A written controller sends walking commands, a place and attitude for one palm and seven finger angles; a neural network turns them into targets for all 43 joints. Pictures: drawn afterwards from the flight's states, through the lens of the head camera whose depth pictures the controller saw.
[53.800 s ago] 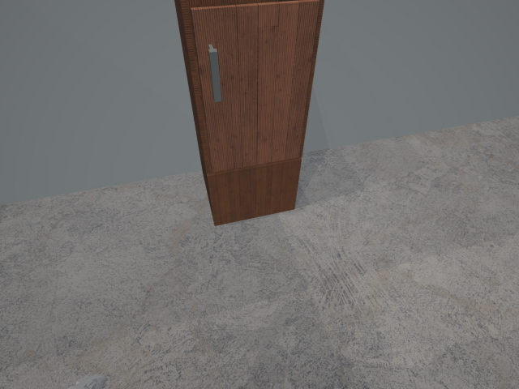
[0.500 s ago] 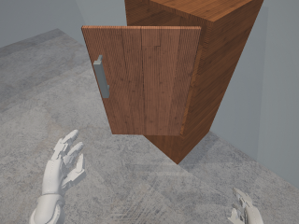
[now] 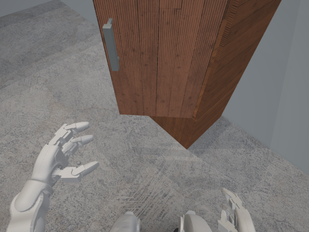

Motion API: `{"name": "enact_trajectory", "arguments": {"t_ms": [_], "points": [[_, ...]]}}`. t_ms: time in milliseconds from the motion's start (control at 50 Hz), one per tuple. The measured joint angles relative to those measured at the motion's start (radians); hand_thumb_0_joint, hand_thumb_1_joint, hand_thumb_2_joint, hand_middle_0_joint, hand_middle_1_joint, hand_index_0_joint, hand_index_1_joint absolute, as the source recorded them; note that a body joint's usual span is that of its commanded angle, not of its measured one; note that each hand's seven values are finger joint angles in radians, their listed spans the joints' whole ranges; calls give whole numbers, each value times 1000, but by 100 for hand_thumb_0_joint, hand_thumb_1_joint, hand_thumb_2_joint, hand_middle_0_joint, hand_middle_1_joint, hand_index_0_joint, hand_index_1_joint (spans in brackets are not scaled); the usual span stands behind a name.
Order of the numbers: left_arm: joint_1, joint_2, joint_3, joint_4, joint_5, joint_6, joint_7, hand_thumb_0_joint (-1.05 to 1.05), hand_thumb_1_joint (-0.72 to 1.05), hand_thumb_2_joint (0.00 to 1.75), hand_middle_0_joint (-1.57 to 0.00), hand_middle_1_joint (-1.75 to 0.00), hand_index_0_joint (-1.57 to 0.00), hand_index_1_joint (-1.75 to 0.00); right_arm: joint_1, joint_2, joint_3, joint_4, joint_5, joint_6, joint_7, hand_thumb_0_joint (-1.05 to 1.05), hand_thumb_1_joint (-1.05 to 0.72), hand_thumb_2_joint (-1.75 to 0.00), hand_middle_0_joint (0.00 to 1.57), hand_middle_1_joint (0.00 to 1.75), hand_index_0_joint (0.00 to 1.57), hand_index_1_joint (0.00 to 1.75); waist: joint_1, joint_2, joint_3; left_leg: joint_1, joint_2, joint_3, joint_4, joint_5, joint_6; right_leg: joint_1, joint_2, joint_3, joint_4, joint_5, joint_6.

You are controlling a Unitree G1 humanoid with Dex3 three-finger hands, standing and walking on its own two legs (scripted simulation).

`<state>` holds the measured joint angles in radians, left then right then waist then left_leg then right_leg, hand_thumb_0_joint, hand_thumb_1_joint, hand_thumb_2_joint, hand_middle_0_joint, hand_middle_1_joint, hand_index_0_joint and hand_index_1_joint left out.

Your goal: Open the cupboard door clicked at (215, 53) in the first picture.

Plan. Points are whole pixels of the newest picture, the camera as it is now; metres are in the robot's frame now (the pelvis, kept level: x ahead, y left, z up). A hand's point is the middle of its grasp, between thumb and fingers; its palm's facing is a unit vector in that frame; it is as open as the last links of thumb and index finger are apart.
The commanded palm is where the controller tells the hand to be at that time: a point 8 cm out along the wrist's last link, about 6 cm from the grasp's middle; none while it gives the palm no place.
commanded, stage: raise the hand with hooked fingers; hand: left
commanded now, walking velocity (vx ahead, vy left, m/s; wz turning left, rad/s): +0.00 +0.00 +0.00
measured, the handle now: (113, 45) +0.64 +0.17 +0.10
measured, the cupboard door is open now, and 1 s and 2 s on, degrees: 43 43 43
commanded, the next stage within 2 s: move the hooked fingers beside the handle in 1.34 s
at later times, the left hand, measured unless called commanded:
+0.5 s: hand (44, 139) +0.29 +0.26 +0.10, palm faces +0.03 -1.00 -0.06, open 13.5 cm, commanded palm +0.27 +0.31 +0.10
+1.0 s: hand (42, 119) +0.33 +0.27 +0.12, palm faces -0.02 -1.00 -0.04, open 14.0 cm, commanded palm +0.30 +0.32 +0.12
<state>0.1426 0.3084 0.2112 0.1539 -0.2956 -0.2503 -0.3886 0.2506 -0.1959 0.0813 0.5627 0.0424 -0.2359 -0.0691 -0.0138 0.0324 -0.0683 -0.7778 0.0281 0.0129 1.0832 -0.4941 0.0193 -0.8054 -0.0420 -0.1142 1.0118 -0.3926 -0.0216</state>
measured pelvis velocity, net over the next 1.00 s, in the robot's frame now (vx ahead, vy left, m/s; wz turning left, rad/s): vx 0.04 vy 0.00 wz -0.01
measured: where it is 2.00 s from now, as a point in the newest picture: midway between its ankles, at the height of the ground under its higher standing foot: outside the picture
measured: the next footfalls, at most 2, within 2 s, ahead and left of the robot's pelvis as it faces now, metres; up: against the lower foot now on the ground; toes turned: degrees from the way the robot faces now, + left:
none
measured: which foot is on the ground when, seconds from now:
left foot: down 0.00-1.00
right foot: down 0.00-1.00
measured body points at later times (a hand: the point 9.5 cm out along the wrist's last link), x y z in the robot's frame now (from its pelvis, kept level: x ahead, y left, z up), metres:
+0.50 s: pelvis +0.03 +0.02 +0.02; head +0.08 +0.03 +0.47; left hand +0.29 +0.32 +0.11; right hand +0.22 -0.22 -0.03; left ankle +0.03 +0.10 -0.67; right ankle +0.06 -0.11 -0.67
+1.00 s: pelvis +0.04 +0.00 +0.04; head +0.08 +0.00 +0.49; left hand +0.33 +0.32 +0.13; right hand +0.18 -0.25 -0.04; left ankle +0.03 +0.10 -0.67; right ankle +0.06 -0.11 -0.67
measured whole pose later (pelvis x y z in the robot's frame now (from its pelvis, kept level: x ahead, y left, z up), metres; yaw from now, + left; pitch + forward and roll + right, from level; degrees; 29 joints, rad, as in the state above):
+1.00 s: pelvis +0.04 +0.00 +0.04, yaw -1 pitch +8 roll -1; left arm -0.07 0.44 0.44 0.42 -0.36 -0.19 -0.54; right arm 0.30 -0.30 0.05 0.57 0.04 -0.21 -0.08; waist 0.00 0.03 -0.06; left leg -0.53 0.03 0.03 0.83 -0.44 0.02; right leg -0.57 -0.03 -0.10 0.77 -0.34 -0.01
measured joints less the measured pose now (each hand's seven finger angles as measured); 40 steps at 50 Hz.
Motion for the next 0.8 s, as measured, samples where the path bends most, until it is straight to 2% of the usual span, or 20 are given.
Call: {"name": "enact_trajectory", "arguments": {"t_ms": [60, 120, 180, 240, 300, 360, 500, 660, 800], "points": [[39, -9, 43, -14, -23, 42, 40, 1, 14, 58, -26, -79, -26, -78, 47, -4, -12, -8, -6, 0, 2, 1, -90, -90, 21, 30, 21, 30, -11, -5, -8, 39, -2, 24, -55, 16, 8, 27, 2, 23, -46, 19, 8], [88, -19, 74, -55, -21, -5, 88, 1, 7, 55, -26, -83, -26, -83, 81, -25, -34, -6, -15, -11, 10, 1, -90, -90, 21, 30, 21, 30, -8, -11, -15, 62, -6, 31, -84, 21, 13, 48, 0, 30, -72, 24, 15], [100, -15, 83, -66, -8, -70, 99, 1, 0, 52, -27, -88, -26, -87, 88, -59, -49, 3, -20, -21, 16, 1, -90, -90, 21, 30, 21, 30, 2, -13, -17, 65, -12, 25, -82, 16, 18, 56, -6, 24, -74, 18, 20], [80, -8, 76, -41, -4, -89, 68, 0, -7, 49, -27, -92, -27, -92, 69, -90, -57, 10, -16, -26, 11, 1, -90, -90, 21, 30, 21, 30, 9, -12, -10, 61, -17, 17, -71, 8, 22, 60, -11, 17, -69, 11, 24], [48, 6, 69, -2, -5, -63, 22, 0, -14, 46, -28, -97, -27, -96, 38, -101, -61, 11, -9, -29, -2, 1, -90, -90, 21, 30, 21, 30, 13, -16, -4, 71, -17, 15, -73, 5, 23, 72, -11, 15, -75, 9, 27], [27, 22, 76, 8, -9, -33, 0, 0, -21, 43, -28, -101, -28, -101, 15, -97, -61, 1, -7, -33, -12, 1, -91, -90, 21, 30, 21, 30, 14, -22, 0, 95, -15, 13, -89, 6, 22, 98, -7, 13, -94, 12, 27], [-25, 48, 129, 13, -38, -23, -1, 0, -37, 36, -30, -112, -29, -111, -5, -73, -40, -23, -8, -31, -5, 1, -91, -90, 21, 30, 21, 30, 25, -21, -9, 157, -12, 7, -137, 11, 17, 163, -1, 7, -145, 17, 26], [-106, 81, 159, 122, -35, 59, -72, -1, -47, 32, -30, -118, -30, -118, -7, -69, -16, -22, -7, 0, -7, 1, -90, -90, 21, 30, 21, 30, 35, -2, 5, 191, -12, 6, -178, 26, 14, 196, 2, 5, -184, 29, 23], [-172, 105, 209, 173, -55, 25, -99, -1, -50, 31, -30, -120, -30, -119, 18, -72, -14, 6, -8, 13, -12, 1, -90, -90, 21, 30, 21, 30, 32, -4, 13, 219, -7, 7, -209, 36, 7, 220, 9, 5, -209, 36, 16]]}}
